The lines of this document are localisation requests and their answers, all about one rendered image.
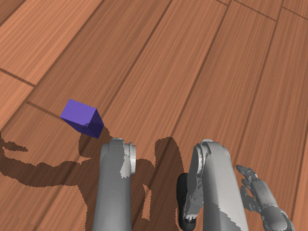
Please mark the right robot hand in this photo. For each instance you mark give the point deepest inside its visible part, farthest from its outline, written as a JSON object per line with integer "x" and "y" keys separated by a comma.
{"x": 263, "y": 197}

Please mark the carton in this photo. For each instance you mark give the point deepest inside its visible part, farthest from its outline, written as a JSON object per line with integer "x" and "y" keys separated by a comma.
{"x": 83, "y": 118}

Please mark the right robot arm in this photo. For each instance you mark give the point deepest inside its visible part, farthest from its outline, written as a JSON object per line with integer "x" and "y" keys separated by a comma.
{"x": 275, "y": 219}

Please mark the right robot foot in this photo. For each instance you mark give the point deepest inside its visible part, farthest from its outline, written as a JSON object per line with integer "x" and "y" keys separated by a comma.
{"x": 185, "y": 225}

